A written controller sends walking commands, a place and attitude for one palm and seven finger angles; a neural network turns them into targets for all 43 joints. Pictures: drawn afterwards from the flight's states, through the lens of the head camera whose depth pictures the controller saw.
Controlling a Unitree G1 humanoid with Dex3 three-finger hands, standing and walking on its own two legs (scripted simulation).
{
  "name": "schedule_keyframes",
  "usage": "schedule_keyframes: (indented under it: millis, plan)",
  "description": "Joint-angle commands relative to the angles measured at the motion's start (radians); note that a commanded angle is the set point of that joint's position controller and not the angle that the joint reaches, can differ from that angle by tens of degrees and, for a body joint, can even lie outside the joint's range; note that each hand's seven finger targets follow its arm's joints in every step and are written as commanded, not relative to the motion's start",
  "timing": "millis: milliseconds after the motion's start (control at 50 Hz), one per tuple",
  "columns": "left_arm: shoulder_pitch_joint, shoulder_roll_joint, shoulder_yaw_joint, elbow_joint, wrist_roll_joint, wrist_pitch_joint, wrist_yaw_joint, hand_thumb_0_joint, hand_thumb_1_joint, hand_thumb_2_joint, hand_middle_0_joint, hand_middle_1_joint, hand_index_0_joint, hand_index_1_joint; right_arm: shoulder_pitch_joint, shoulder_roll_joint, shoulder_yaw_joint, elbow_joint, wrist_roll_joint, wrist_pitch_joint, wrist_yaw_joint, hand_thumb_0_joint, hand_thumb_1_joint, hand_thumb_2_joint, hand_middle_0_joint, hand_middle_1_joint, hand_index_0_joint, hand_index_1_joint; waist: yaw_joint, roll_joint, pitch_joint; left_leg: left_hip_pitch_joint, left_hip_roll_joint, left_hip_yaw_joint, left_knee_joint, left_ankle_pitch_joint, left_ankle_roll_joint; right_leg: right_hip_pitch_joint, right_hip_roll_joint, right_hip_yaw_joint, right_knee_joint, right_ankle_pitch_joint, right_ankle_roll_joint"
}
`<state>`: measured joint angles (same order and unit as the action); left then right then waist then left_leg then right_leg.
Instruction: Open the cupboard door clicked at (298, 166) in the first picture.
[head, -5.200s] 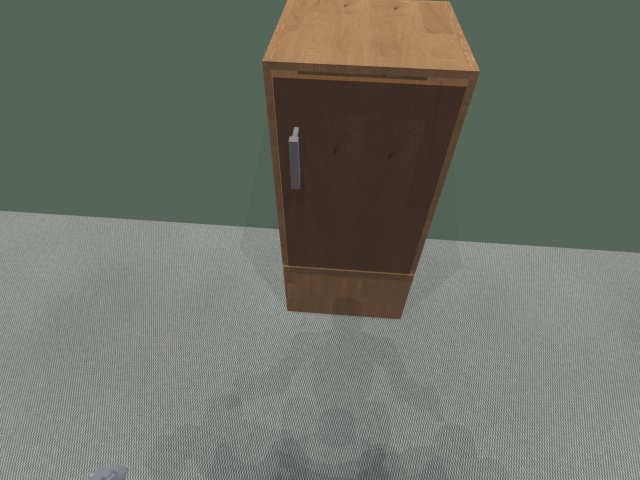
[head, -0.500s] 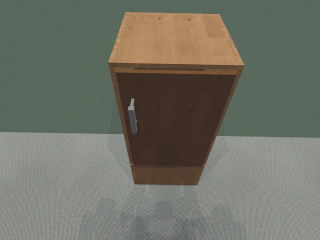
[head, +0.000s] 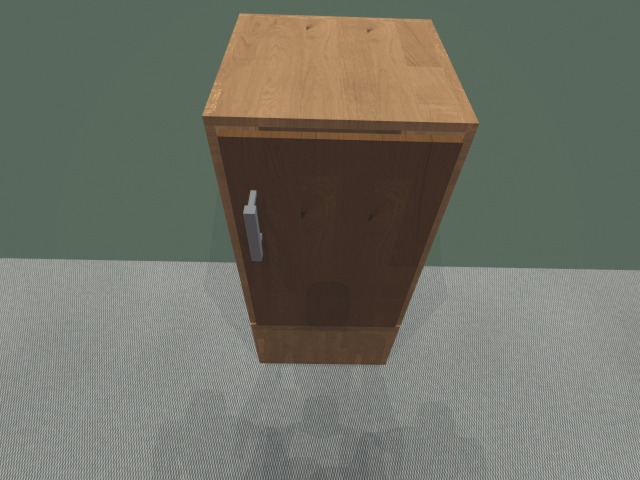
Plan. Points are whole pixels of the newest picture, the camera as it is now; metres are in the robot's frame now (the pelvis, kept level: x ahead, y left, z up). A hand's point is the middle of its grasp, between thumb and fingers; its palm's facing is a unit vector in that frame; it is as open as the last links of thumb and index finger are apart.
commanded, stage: shuffle to correct the standing spot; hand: left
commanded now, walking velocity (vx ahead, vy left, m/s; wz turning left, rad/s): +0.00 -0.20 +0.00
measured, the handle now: (255, 226) +0.52 +0.14 -0.04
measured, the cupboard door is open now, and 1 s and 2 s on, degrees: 0 0 0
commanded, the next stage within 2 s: come to a stop and stand still in 0.18 s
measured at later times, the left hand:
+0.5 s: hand out of the picture +0.01 +0.10 -0.19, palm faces +0.06 -0.99 -0.11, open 7.4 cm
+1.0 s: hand out of the picture +0.02 +0.12 -0.17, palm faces +0.02 -0.98 -0.20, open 7.3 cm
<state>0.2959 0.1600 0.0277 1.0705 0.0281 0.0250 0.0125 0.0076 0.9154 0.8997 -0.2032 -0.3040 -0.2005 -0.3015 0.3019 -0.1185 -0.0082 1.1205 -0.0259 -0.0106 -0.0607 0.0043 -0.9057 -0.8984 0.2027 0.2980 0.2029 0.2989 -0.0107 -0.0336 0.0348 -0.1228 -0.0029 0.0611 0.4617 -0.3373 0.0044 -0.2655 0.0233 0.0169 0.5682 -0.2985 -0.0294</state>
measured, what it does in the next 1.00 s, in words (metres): steps on the spot: left foot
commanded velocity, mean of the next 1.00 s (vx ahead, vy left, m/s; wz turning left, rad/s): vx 0.00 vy -0.04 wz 0.00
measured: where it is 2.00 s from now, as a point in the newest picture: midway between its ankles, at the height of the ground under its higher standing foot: outside the picture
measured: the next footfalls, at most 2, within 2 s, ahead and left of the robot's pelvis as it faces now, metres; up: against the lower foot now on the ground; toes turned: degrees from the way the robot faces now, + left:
left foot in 0.42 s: +0.03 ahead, +0.05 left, +0.00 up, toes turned +3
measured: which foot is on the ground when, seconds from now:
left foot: down 0.00-0.10, up 0.12-0.40, down 0.42-1.00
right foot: down 0.00-1.00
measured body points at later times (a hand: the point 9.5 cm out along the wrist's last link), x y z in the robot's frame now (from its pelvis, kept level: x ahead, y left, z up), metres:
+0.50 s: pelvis +0.01 -0.05 +0.00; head +0.03 -0.02 +0.45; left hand +0.00 +0.16 -0.17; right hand +0.07 -0.28 -0.14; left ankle -0.01 +0.04 -0.73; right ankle +0.00 -0.09 -0.73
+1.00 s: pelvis +0.03 -0.05 +0.00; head +0.05 -0.05 +0.45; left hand +0.02 +0.17 -0.15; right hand +0.00 -0.26 -0.16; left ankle -0.01 +0.04 -0.73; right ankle +0.00 -0.09 -0.73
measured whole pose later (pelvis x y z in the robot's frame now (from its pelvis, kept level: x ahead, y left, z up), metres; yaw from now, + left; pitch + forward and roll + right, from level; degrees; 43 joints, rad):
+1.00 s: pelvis +0.03 -0.05 +0.00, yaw +2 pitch +1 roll +0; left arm 0.32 0.14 -0.02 1.08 0.01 -0.03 0.04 0.01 0.91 0.90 -0.21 -0.30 -0.20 -0.30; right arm 0.35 -0.13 0.01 1.08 -0.01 -0.01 -0.05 0.01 -0.91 -0.90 0.20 0.30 0.20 0.30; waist -0.03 0.01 0.02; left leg -0.18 -0.03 0.05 0.46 -0.29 0.04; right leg -0.17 0.10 -0.07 0.42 -0.27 -0.11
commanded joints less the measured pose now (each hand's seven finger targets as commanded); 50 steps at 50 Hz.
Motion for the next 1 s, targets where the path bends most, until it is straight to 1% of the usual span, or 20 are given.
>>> schedule_keyframes:
  millis: [0, 40, 80, 100, 120, 160, 280, 340, 360, 380, 420, 480, 540, 600, 680, 860, 880, 920, 940, 980]
  plan:
    - [0.052, 0.048, 0.027, -0.075, 0.003, 0.000, -0.008, 0.000, 0.900, 0.900, -0.200, -0.300, -0.200, -0.300, 0.059, -0.191, -0.052, -0.035, -0.005, 0.000, -0.016, 0.000, -0.900, -0.900, 0.200, 0.300, 0.200, 0.300, 0.006, 0.146, 0.079, -0.060, 0.312, -0.235, -0.091, 0.363, 0.146, -0.092, -0.044, -0.015, 0.050, -0.028, -0.003]
    - [0.116, 0.063, 0.036, -0.068, 0.006, -0.006, -0.011, 0.000, 0.900, 0.900, -0.200, -0.300, -0.200, -0.300, 0.046, -0.179, -0.054, -0.047, -0.003, 0.000, -0.016, 0.000, -0.900, -0.900, 0.200, 0.300, 0.200, 0.300, 0.028, 0.040, 0.032, -0.150, 0.212, -0.133, 0.033, 0.295, 0.086, 0.056, -0.072, 0.047, -0.070, 0.230, -0.021]
    - [0.181, 0.131, 0.047, -0.052, 0.006, -0.011, 0.004, 0.000, 0.900, 0.900, -0.200, -0.300, -0.200, -0.300, 0.050, -0.100, -0.043, -0.062, 0.008, 0.012, -0.015, 0.000, -0.900, -0.900, 0.200, 0.300, 0.200, 0.300, 0.043, -0.280, -0.029, -0.303, 0.008, 0.058, 0.341, -0.183, 0.002, 0.199, -0.254, 0.279, -0.221, 0.498, -0.101]
    - [0.193, 0.120, 0.044, -0.057, 0.000, -0.006, 0.008, 0.000, 0.900, 0.900, -0.200, -0.300, -0.200, -0.300, 0.005, -0.110, -0.039, -0.077, 0.012, 0.018, -0.016, 0.000, -0.900, -0.900, 0.200, 0.300, 0.200, 0.300, 0.072, -0.228, -0.040, -0.318, 0.019, -0.011, 0.494, -0.302, 0.010, 0.172, -0.289, 0.325, -0.267, 0.527, -0.169]
    - [0.155, 0.109, 0.042, -0.071, 0.001, -0.002, 0.012, 0.000, 0.900, 0.900, -0.200, -0.300, -0.200, -0.300, -0.015, -0.103, -0.042, -0.082, 0.012, 0.016, -0.012, 0.000, -0.900, -0.900, 0.200, 0.300, 0.200, 0.300, 0.054, -0.147, -0.011, -0.350, 0.033, -0.025, 0.588, -0.280, 0.010, 0.151, -0.284, 0.303, -0.261, 0.508, -0.237]
    - [0.102, 0.099, 0.042, -0.100, 0.004, -0.006, 0.015, 0.000, 0.900, 0.900, -0.200, -0.300, -0.200, -0.300, -0.033, -0.093, -0.041, -0.081, 0.011, 0.013, -0.002, 0.000, -0.900, -0.900, 0.200, 0.300, 0.200, 0.300, 0.037, -0.041, -0.023, -0.348, 0.041, -0.013, 0.608, -0.245, 0.004, 0.131, -0.241, 0.228, -0.237, 0.520, -0.262]
    - [0.092, 0.103, 0.041, -0.122, 0.012, -0.001, 0.013, 0.000, 0.900, 0.900, -0.200, -0.300, -0.200, -0.300, -0.019, -0.067, -0.034, -0.088, 0.011, 0.013, -0.001, 0.000, -0.900, -0.900, 0.200, 0.300, 0.200, 0.300, 0.023, -0.034, -0.028, -0.246, 0.033, 0.033, 0.325, -0.153, 0.008, 0.103, -0.199, 0.220, -0.263, 0.440, -0.225]
    - [0.108, 0.094, 0.034, -0.099, -0.006, -0.018, 0.013, 0.000, 0.900, 0.900, -0.200, -0.300, -0.200, -0.300, 0.030, -0.061, -0.021, -0.076, 0.015, -0.001, -0.004, 0.000, -0.900, -0.900, 0.200, 0.300, 0.200, 0.300, 0.004, 0.029, -0.060, -0.122, 0.030, -0.005, 0.074, 0.000, 0.019, 0.126, -0.178, 0.227, -0.237, 0.439, -0.140]
    - [0.098, 0.086, 0.030, -0.093, -0.012, -0.027, 0.013, 0.000, 0.900, 0.900, -0.200, -0.300, -0.200, -0.300, 0.060, -0.064, -0.017, -0.062, 0.018, -0.007, -0.006, 0.000, -0.900, -0.900, 0.200, 0.300, 0.200, 0.300, -0.012, 0.044, -0.063, -0.029, 0.048, -0.026, -0.042, 0.084, 0.029, 0.089, -0.163, 0.204, -0.220, 0.401, -0.084]
    - [0.105, 0.052, 0.021, -0.085, -0.014, -0.035, 0.012, 0.000, 0.900, 0.900, -0.200, -0.300, -0.200, -0.300, 0.068, -0.086, -0.020, -0.057, 0.017, -0.017, -0.007, 0.000, -0.900, -0.900, 0.200, 0.300, 0.200, 0.300, -0.013, 0.091, -0.042, 0.031, 0.130, -0.127, -0.097, 0.159, 0.066, 0.017, -0.108, 0.154, -0.184, 0.327, -0.023]
    - [0.088, 0.030, 0.009, -0.079, -0.015, -0.032, 0.018, 0.000, 0.900, 0.900, -0.200, -0.300, -0.200, -0.300, 0.007, -0.129, -0.017, -0.077, 0.010, -0.013, -0.007, 0.000, -0.900, -0.900, 0.200, 0.300, 0.200, 0.300, 0.013, 0.226, 0.034, -0.080, 0.269, -0.267, -0.135, 0.265, 0.152, 0.011, -0.040, 0.069, -0.110, 0.119, 0.057]
    - [0.097, 0.031, -0.009, -0.037, -0.010, -0.035, 0.014, 0.000, 0.900, 0.900, -0.200, -0.300, -0.200, -0.300, -0.062, -0.101, -0.005, -0.093, 0.014, -0.024, -0.004, 0.000, -0.900, -0.900, 0.200, 0.300, 0.200, 0.300, 0.047, 0.157, 0.076, -0.164, 0.203, -0.210, -0.148, 0.281, 0.113, 0.106, -0.064, 0.067, -0.160, 0.144, 0.021]
    - [0.102, 0.053, -0.018, -0.004, -0.019, -0.053, 0.019, 0.000, 0.900, 0.900, -0.200, -0.300, -0.200, -0.300, -0.017, -0.093, 0.003, -0.062, 0.020, -0.023, -0.003, 0.000, -0.900, -0.900, 0.200, 0.300, 0.200, 0.300, 0.023, 0.023, -0.006, -0.073, 0.118, -0.114, -0.082, 0.220, 0.051, 0.152, -0.125, 0.140, -0.262, 0.345, 0.037]
    - [0.088, 0.066, -0.023, 0.007, -0.021, -0.059, 0.027, 0.000, 0.900, 0.900, -0.200, -0.300, -0.200, -0.300, 0.024, -0.090, 0.007, -0.032, 0.021, -0.013, 0.000, 0.000, -0.900, -0.900, 0.200, 0.300, 0.200, 0.300, 0.007, -0.034, 0.016, -0.079, 0.093, -0.087, -0.105, 0.133, 0.032, 0.177, -0.148, 0.160, -0.306, 0.387, 0.051]
    - [0.093, 0.066, -0.027, 0.011, -0.022, -0.060, 0.030, 0.000, 0.900, 0.900, -0.200, -0.300, -0.200, -0.300, 0.039, -0.093, 0.016, -0.013, 0.019, -0.018, 0.004, 0.000, -0.900, -0.900, 0.200, 0.300, 0.200, 0.300, 0.012, 0.022, 0.036, -0.060, 0.101, -0.101, -0.142, 0.181, 0.034, 0.169, -0.136, 0.138, -0.301, 0.362, 0.032]
    - [0.112, 0.060, -0.030, 0.024, -0.027, -0.063, 0.035, 0.000, 0.900, 0.900, -0.200, -0.300, -0.200, -0.300, 0.087, -0.089, 0.028, 0.018, 0.019, -0.025, 0.003, 0.000, -0.900, -0.900, 0.200, 0.300, 0.200, 0.300, 0.020, 0.012, 0.019, -0.063, 0.106, -0.104, -0.151, 0.226, 0.037, 0.197, -0.137, 0.125, -0.273, 0.392, 0.015]
    - [0.089, 0.185, -0.036, -0.047, -0.007, -0.068, 0.048, 0.000, 0.900, 0.900, -0.200, -0.300, -0.200, -0.300, 0.024, -0.157, 0.002, -0.094, 0.022, -0.007, 0.017, 0.000, -0.900, -0.900, 0.200, 0.300, 0.200, 0.300, -0.013, 0.012, 0.131, -0.072, 0.039, -0.160, -0.085, 0.269, 0.032, 0.065, -0.110, 0.138, -0.229, 0.360, 0.035]
    - [0.082, 0.133, -0.016, -0.048, -0.022, -0.074, 0.043, 0.000, 0.900, 0.900, -0.200, -0.300, -0.200, -0.300, 0.065, -0.137, -0.010, -0.107, 0.008, -0.034, 0.010, 0.000, -0.900, -0.900, 0.200, 0.300, 0.200, 0.300, 0.000, 0.129, -0.114, -0.027, 0.084, -0.152, 0.012, 0.316, 0.054, 0.133, -0.160, 0.131, -0.159, 0.355, -0.034]
    - [0.085, 0.117, -0.017, -0.047, -0.023, -0.076, 0.044, 0.000, 0.900, 0.900, -0.200, -0.300, -0.200, -0.300, 0.074, -0.126, -0.010, -0.109, 0.013, -0.033, 0.007, 0.000, -0.900, -0.900, 0.200, 0.300, 0.200, 0.300, 0.001, 0.086, -0.157, -0.040, 0.079, -0.140, 0.038, 0.246, 0.053, 0.157, -0.170, 0.142, -0.165, 0.368, -0.044]
    - [0.086, 0.111, -0.022, -0.050, -0.019, -0.078, 0.052, 0.000, 0.900, 0.900, -0.200, -0.300, -0.200, -0.300, 0.096, -0.111, -0.004, -0.120, 0.013, -0.019, 0.012, 0.000, -0.900, -0.900, 0.200, 0.300, 0.200, 0.300, -0.002, -0.044, -0.099, -0.136, 0.048, -0.106, 0.068, 0.131, 0.048, 0.196, -0.198, 0.182, -0.186, 0.496, -0.028]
